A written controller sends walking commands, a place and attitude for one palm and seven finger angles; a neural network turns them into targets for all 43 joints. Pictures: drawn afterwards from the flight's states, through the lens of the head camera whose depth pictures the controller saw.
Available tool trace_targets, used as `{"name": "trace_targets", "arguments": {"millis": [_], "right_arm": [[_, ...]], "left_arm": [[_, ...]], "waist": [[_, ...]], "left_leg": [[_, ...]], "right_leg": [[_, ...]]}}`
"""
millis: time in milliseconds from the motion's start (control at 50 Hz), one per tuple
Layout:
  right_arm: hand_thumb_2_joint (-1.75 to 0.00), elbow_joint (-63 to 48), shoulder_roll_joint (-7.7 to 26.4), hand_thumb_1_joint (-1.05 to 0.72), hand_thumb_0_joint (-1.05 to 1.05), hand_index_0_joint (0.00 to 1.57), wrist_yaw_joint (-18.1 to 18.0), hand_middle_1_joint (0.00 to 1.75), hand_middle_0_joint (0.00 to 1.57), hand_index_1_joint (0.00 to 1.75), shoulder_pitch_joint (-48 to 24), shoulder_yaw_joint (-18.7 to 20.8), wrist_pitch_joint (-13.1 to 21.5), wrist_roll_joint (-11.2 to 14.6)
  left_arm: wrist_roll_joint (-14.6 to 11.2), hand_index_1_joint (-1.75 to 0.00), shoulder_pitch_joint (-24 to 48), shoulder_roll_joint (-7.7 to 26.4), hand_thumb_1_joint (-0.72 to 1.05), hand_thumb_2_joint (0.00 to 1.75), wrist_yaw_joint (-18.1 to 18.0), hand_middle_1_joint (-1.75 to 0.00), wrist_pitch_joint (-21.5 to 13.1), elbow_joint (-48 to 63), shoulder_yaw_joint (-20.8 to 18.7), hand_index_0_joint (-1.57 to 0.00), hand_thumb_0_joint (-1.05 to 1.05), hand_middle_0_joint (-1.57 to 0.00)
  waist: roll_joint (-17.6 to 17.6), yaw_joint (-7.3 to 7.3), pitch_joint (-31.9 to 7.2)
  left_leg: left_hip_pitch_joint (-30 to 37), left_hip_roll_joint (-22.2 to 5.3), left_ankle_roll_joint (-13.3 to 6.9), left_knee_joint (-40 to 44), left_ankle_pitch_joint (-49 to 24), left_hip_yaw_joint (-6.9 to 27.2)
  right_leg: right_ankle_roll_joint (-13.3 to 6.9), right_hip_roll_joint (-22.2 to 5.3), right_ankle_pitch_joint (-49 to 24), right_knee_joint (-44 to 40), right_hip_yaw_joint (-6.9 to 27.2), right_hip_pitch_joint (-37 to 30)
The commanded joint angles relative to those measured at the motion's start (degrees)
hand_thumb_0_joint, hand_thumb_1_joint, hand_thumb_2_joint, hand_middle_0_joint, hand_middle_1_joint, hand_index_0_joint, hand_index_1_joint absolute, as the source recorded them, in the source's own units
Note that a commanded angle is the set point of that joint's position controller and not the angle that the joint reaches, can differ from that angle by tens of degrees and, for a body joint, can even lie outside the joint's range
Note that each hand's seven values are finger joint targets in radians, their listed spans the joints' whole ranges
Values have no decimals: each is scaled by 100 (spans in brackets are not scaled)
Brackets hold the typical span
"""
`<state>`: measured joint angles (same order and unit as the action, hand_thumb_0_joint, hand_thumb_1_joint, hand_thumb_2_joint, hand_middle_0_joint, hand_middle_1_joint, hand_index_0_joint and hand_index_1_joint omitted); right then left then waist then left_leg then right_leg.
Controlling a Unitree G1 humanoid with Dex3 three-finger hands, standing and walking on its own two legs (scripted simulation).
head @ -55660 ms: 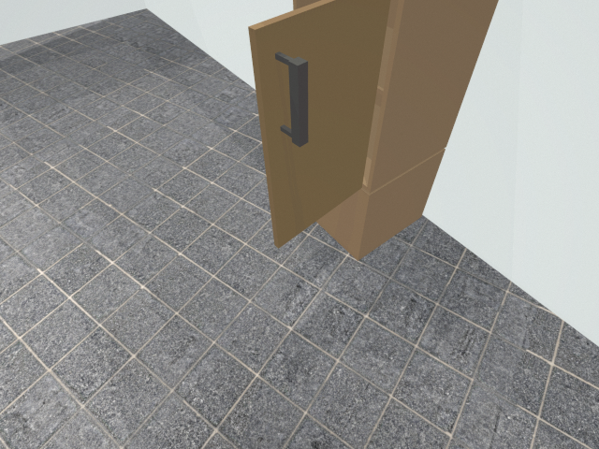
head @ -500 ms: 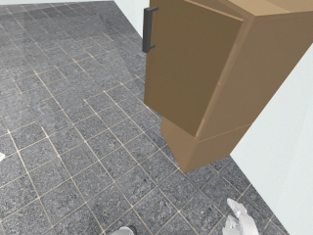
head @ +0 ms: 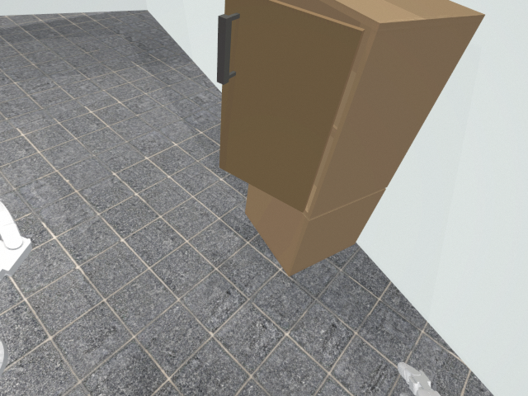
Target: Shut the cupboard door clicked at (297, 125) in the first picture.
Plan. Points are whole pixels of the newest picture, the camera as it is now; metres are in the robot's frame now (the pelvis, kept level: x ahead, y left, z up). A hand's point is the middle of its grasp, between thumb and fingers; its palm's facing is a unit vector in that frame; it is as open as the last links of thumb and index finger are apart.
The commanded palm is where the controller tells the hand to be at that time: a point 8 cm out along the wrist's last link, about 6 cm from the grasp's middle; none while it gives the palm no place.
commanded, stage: stop stepping back and stand still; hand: left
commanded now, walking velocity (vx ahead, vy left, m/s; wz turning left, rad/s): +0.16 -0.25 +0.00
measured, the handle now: (229, 49) +0.90 +0.14 +0.13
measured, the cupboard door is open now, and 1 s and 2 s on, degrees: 27 27 27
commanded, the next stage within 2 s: let the arm hang, fingers relaxed in 0.86 s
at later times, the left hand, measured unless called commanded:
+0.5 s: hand (45, 269) +0.21 +0.26 +0.15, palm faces +0.50 -0.81 -0.31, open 7.4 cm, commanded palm +0.15 +0.30 +0.19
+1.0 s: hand (45, 270) +0.22 +0.27 +0.13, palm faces +0.35 -0.82 -0.46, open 7.4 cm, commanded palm none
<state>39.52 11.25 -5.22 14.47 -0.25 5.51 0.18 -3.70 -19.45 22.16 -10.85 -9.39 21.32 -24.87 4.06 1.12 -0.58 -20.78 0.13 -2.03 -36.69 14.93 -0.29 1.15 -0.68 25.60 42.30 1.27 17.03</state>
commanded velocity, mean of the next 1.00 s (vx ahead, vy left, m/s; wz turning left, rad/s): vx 0.04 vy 0.00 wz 0.00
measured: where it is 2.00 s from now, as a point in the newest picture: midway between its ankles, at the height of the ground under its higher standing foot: outside the picture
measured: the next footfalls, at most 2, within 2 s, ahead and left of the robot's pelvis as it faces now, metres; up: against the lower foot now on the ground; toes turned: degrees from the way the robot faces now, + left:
right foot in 0.24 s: -0.01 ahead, -0.10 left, +0.00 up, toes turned -4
left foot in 0.52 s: +0.11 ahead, +0.13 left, +0.00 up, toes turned +4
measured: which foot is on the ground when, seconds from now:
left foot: down 0.00-0.24, up 0.26-0.50, down 0.52-1.00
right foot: up 0.00-0.22, down 0.24-1.00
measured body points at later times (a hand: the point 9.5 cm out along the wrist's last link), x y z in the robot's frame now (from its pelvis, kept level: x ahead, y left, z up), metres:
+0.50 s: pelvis +0.01 +0.00 +0.00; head -0.02 +0.00 +0.45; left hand +0.18 +0.30 +0.17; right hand +0.14 -0.27 -0.09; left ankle +0.07 +0.12 -0.72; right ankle -0.05 -0.09 -0.73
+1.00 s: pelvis +0.02 +0.01 +0.00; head +0.01 +0.01 +0.45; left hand +0.20 +0.31 +0.16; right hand +0.17 -0.22 -0.09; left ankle +0.08 +0.12 -0.73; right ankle -0.05 -0.10 -0.73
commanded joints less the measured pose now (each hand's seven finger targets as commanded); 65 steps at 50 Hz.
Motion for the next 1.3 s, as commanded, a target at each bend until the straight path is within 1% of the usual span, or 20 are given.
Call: {"name": "trace_targets", "arguments": {"millis": [0,60,140,180,220,240,280,340,420,480,520,580,660,760,920,940,1000,1120,1200,1280], "right_arm": [[-90,-1178,702,-90,0,20,206,30,20,30,-645,273,545,-79],[-90,-1236,633,-90,0,20,288,30,20,30,-785,164,405,-89],[-90,-1219,644,-90,0,20,125,30,20,30,-608,165,30,-127],[-90,-1158,667,-90,0,20,69,30,20,30,-553,215,-167,-121],[-90,-1143,674,-90,0,20,88,30,20,30,-501,223,-267,-104],[-90,-1098,723,-90,0,20,98,30,20,30,-544,180,-189,-117],[-90,-910,717,-90,0,20,119,30,20,30,-291,228,-58,-5],[-90,-956,754,-90,0,20,45,30,20,30,-702,194,-42,7],[-90,-992,739,-90,0,20,-65,30,20,30,-937,226,211,-7],[-90,-1025,735,-90,0,20,-66,30,20,30,-725,264,314,-29],[-90,-1130,869,-90,0,20,-70,30,20,30,-622,358,313,6],[-90,-1175,650,-90,0,20,51,30,20,30,-626,245,325,-58],[-90,-1248,704,-90,0,20,140,30,20,30,-508,264,287,89],[-90,-1300,701,-90,0,20,159,30,20,30,-507,244,-16,133],[-90,-1305,666,-90,0,20,-46,30,20,30,-746,133,-25,69],[-90,-574,1712,-90,0,20,500,30,20,30,-1099,321,327,173],[-90,-320,1435,-90,0,20,532,30,20,30,-649,281,-182,-5],[-90,2,1056,-90,0,20,512,30,20,30,-343,136,-556,-175],[-90,477,921,-90,0,20,503,30,20,30,-50,103,-629,-193],[-90,877,990,-90,0,20,403,30,20,30,-57,142,-556,-192]], "left_arm": [[64,-30,-640,1326,90,90,68,-30,-630,3157,-504,-20,0,-20],[12,-30,-1887,1461,90,90,69,-30,-560,3200,-766,-20,0,-20],[-1,-30,-2099,1429,90,90,9,-30,-363,2015,-972,-20,0,-20],[18,-30,-1742,1457,90,90,-11,-30,-233,1458,-1004,-20,0,-20],[-1,-30,-1323,1509,90,90,-37,-30,-152,1090,-1023,-20,0,-20],[-42,-30,-989,1504,90,90,-47,-30,-271,1096,-943,-20,0,-20],[22,-30,-992,1111,90,90,-51,-30,-289,518,-609,-20,0,-20],[119,-30,-445,934,90,90,-6,-30,-289,662,-155,-20,0,-20],[231,-30,558,1259,90,90,-46,-30,-517,1806,-90,-20,0,-20],[206,-30,321,1372,90,90,-78,-30,-628,2284,-341,-20,0,-20],[184,-30,-64,1593,90,90,-101,-30,-697,2579,-718,-20,0,-20],[146,-30,-454,1531,90,90,-47,-30,-709,2496,-899,-20,0,-20],[47,-30,-1323,1157,90,90,35,-30,-578,1711,-845,-20,0,-20],[-66,-30,-1673,1040,90,90,101,-30,-295,1333,-635,-20,0,-20],[58,-30,-552,1551,90,90,22,-30,-276,2058,-693,-20,0,-20],[360,-30,-565,215,90,90,840,-30,553,-2276,1988,-20,0,-20],[441,-30,-375,-5,90,90,1069,-30,1084,-2934,1933,-20,0,-20],[490,-30,366,124,90,90,1018,-30,1014,-4831,2155,-20,0,-20],[444,-30,452,-87,90,90,972,-30,1056,-5847,2302,-20,0,-20],[429,-30,-323,-361,90,90,965,-30,1053,-6856,2195,-20,0,-20]], "waist": [[-1967,-24,-785],[-1906,-100,-910],[-1926,21,-436],[-1155,45,-337],[376,-16,11],[474,-35,272],[618,55,-397],[406,-37,240],[296,-144,490],[-627,-105,202],[-1705,-144,-345],[-2407,-151,-526],[-1089,-88,-691],[33,-1,-1229],[-654,-48,-704],[-809,72,49],[-1005,-93,27],[916,36,236],[-540,131,276],[-1998,-208,-77]], "left_leg": [[1004,-1452,230,2709,1026,2139],[598,-1206,-74,2701,1295,1258],[-511,-950,100,2616,2191,727],[-1097,-703,129,1519,1998,446],[-1609,-164,221,-883,983,57],[-1756,-234,245,-1441,794,40],[-1590,-276,270,-1688,683,183],[-1066,-293,240,-1122,280,-176],[-82,-207,108,-206,-46,-455],[952,-209,61,766,-917,-305],[1796,-870,-183,1072,-2098,532],[1393,-1331,-413,1450,-2852,1143],[900,-923,-24,1143,-1619,355],[995,-660,110,540,-2572,-107],[1050,-631,52,815,-1609,20],[613,-754,14,90,-2554,124],[-43,-972,-118,761,-611,412],[492,-280,99,-80,-293,152],[866,-495,78,468,-914,320],[307,-801,-139,1695,-366,927]], "right_leg": [[-82,215,-193,806,134,513],[-100,381,-376,-180,-430,-171],[-275,538,-115,-1671,-968,-1400],[-590,-66,121,-2158,-221,-1804],[-1308,-1834,924,-3408,2227,-1011],[-1427,-1998,-688,-3242,1964,-1056],[-1182,-1711,-1708,-2533,1294,-1427],[-870,-1342,-2141,-2529,575,-693],[-726,-1255,-2467,-2476,353,-218],[-506,-938,-2465,-1829,91,-129],[-119,-320,-1948,-830,-261,131],[-95,35,-358,-596,-341,-88],[-100,-50,-1748,-1910,-162,-842],[-142,-531,-4202,-1620,103,-1105],[-124,-455,-2565,-1975,85,-492],[-280,-772,-2984,-1087,-410,114],[-253,-439,-403,-1199,-333,198],[-813,-1055,-145,-2261,353,723],[-633,-728,-250,-1858,55,657],[-337,-274,-683,-1526,-257,-709]]}}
